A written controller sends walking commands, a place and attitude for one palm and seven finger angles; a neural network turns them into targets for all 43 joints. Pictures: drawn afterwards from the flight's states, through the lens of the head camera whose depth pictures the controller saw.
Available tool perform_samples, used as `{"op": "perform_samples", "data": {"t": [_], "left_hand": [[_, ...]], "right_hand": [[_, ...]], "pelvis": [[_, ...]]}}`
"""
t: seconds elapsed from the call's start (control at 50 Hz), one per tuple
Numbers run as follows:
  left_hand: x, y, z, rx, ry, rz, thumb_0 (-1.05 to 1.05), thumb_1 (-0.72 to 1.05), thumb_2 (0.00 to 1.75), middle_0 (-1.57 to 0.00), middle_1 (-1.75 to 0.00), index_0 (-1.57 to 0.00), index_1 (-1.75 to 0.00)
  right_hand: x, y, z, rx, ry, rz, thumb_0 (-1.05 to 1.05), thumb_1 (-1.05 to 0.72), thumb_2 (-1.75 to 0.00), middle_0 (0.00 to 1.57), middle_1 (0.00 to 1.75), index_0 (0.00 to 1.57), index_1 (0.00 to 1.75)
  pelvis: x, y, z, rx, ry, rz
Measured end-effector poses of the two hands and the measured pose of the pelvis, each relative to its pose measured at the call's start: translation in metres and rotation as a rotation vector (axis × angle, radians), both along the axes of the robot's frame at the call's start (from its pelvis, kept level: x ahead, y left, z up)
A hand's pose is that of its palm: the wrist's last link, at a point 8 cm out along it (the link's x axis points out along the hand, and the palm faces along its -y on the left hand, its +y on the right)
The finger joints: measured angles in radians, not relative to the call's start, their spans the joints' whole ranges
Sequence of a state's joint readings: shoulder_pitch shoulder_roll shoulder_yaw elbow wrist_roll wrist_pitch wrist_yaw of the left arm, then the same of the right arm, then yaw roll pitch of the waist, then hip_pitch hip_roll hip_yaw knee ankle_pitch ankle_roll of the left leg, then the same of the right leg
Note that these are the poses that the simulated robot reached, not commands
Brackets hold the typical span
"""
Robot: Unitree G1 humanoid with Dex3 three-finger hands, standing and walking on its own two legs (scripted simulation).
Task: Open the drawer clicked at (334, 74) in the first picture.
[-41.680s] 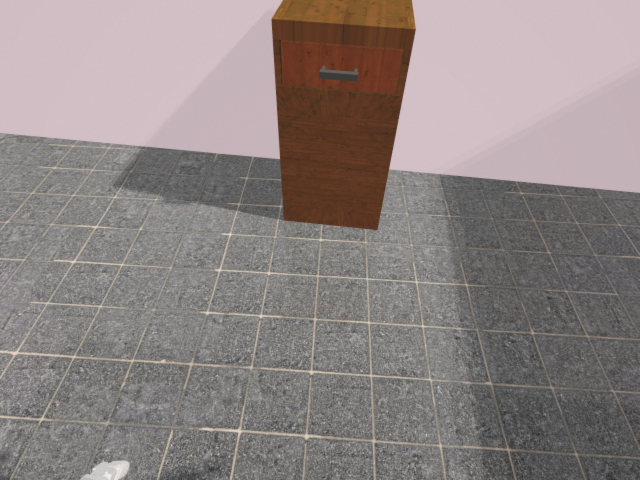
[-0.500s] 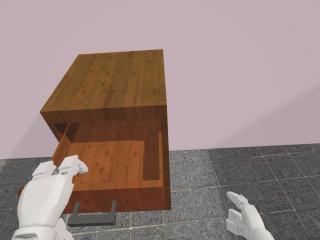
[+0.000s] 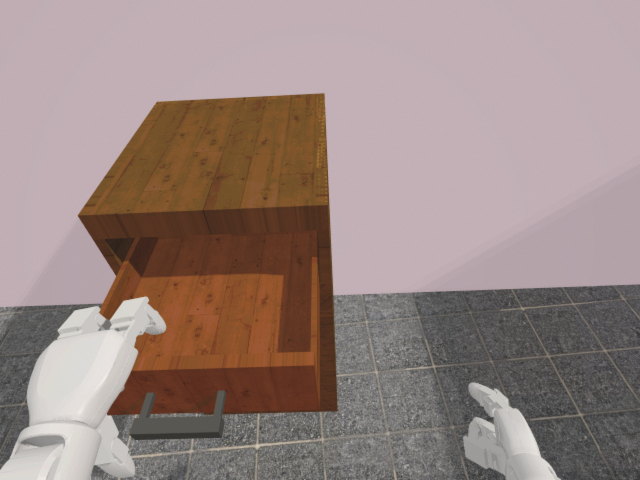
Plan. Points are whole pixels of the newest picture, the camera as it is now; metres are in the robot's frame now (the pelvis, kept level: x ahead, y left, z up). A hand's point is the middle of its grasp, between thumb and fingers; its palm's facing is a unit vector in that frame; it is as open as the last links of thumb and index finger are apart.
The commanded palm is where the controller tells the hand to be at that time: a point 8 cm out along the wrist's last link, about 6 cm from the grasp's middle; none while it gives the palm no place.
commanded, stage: draw the hand back to the body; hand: left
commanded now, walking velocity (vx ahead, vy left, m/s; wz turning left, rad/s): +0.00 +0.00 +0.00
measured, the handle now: (181, 413) +0.20 +0.25 -0.06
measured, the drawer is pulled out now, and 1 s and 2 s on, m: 0.26 0.26 0.26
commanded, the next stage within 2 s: step back with the hand held close in 1.16 s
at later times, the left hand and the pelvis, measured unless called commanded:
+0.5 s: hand (123, 336) +0.19 +0.24 +0.16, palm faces +0.39 -0.84 -0.38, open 12.6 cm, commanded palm +0.13 +0.27 +0.17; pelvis +0.01 +0.00 +0.00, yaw +2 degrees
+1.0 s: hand (106, 333) +0.19 +0.25 +0.16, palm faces +0.43 -0.82 -0.38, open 8.3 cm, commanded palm +0.13 +0.29 +0.18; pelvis +0.01 +0.00 +0.01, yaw +2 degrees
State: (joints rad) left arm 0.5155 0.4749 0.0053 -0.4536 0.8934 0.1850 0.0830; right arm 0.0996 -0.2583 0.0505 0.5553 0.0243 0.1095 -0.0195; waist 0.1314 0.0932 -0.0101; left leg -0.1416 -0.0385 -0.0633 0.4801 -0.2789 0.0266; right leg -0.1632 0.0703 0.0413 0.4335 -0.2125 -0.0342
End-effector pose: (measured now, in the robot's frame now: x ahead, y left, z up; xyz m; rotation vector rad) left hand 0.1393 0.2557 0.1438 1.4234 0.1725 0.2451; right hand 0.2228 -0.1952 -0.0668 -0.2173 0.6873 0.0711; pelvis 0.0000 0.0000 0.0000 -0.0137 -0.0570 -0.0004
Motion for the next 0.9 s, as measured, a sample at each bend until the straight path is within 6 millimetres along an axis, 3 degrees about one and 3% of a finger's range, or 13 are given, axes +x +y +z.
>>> {"op": "perform_samples", "data": {"t": [0.18, 0.26, 0.3, 0.36, 0.52, 0.7, 0.9], "left_hand": [[-0.001, 0.005, 0.01, 0.039, -0.017, -0.024, 0.0, -0.49, 0.3, -0.32, -1.2, -0.32, -1.2], [-0.003, 0.01, 0.0, -0.624, -0.191, 0.014, -0.01, -0.47, 0.31, -0.31, -1.19, -0.31, -1.19], [-0.003, 0.009, -0.005, -0.802, -0.253, 0.022, -0.01, -0.45, 0.32, -0.31, -1.17, -0.31, -1.17], [-0.001, 0.011, -0.001, -0.912, -0.346, 0.006, -0.01, -0.39, 0.34, -0.31, -1.13, -0.3, -1.14], [0.009, 0.019, 0.03, -0.916, -0.485, -0.073, -0.01, -0.16, 0.44, -0.29, -0.98, -0.28, -0.99], [0.013, 0.023, 0.022, -0.927, -0.431, -0.053, 0.0, 0.14, 0.57, -0.26, -0.79, -0.26, -0.79], [0.006, 0.032, 0.036, -0.886, -0.497, -0.039, 0.0, 0.49, 0.72, -0.24, -0.56, -0.23, -0.57]], "right_hand": [[-0.002, -0.002, -0.003, -0.006, 0.007, -0.01, 0.01, -0.9, -0.9, 0.2, 0.3, 0.2, 0.3], [-0.007, 0.002, 0.004, 0.007, -0.061, -0.046, 0.01, -0.9, -0.9, 0.2, 0.3, 0.2, 0.3], [-0.011, 0.003, 0.008, -0.007, -0.089, -0.053, 0.01, -0.9, -0.9, 0.2, 0.3, 0.2, 0.3], [-0.017, 0.004, 0.01, -0.032, -0.106, -0.046, 0.01, -0.9, -0.9, 0.2, 0.3, 0.2, 0.3], [-0.023, -0.001, 0.002, -0.043, -0.075, -0.049, 0.01, -0.9, -0.9, 0.2, 0.3, 0.2, 0.3], [-0.022, -0.009, 0.001, -0.048, -0.057, -0.085, 0.01, -0.9, -0.9, 0.2, 0.3, 0.2, 0.3], [-0.017, -0.008, 0.003, -0.043, -0.071, -0.078, 0.01, -0.9, -0.9, 0.2, 0.3, 0.2, 0.3]], "pelvis": [[0.001, 0.0, 0.001, -0.001, 0.003, -0.002], [0.002, -0.001, 0.001, -0.001, -0.017, 0.017], [0.004, -0.003, 0.002, -0.002, -0.02, 0.023], [0.009, -0.003, 0.003, -0.003, -0.024, 0.034], [0.014, 0.0, 0.005, 0.0, -0.018, 0.041], [0.015, 0.002, 0.006, 0.0, -0.002, 0.034], [0.013, 0.002, 0.007, 0.0, -0.009, 0.041]]}}
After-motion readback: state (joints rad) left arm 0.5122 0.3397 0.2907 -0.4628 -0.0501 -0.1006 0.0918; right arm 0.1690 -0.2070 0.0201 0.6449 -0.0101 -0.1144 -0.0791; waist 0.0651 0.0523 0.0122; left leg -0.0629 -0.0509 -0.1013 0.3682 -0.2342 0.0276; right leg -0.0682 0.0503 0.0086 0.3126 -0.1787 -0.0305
